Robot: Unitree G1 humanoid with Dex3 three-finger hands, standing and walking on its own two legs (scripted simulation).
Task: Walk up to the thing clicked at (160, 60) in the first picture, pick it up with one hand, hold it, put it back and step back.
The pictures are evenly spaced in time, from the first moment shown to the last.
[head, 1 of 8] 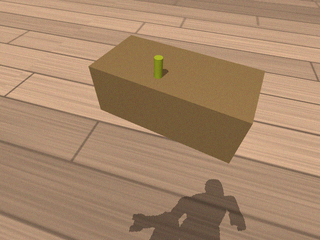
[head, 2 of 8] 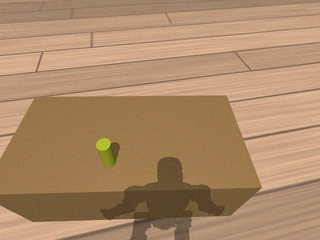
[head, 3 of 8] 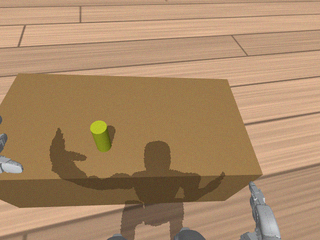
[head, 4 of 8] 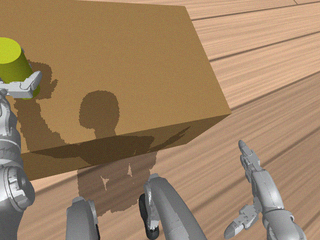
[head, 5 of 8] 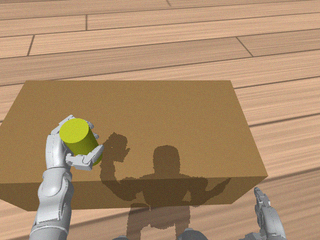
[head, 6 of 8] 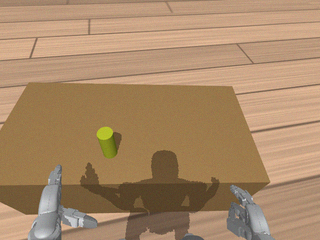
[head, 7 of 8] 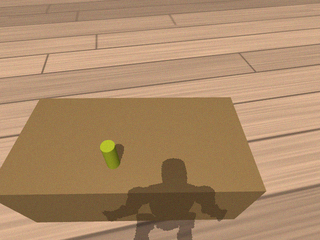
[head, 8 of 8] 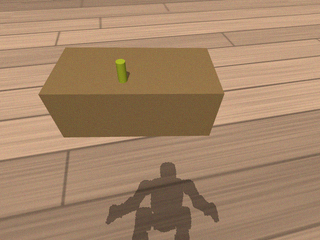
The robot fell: no
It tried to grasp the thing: yes
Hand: left
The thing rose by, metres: 0.27
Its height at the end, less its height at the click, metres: +0.00
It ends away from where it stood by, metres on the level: 0.01
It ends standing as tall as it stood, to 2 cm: yes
